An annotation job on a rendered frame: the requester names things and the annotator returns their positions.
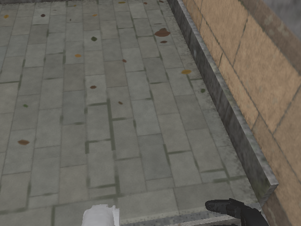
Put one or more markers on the robot left thigh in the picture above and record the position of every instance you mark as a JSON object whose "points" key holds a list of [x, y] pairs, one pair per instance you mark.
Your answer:
{"points": [[102, 215]]}

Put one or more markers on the right robot hand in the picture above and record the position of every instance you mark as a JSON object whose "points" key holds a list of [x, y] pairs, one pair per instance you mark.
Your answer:
{"points": [[248, 216]]}

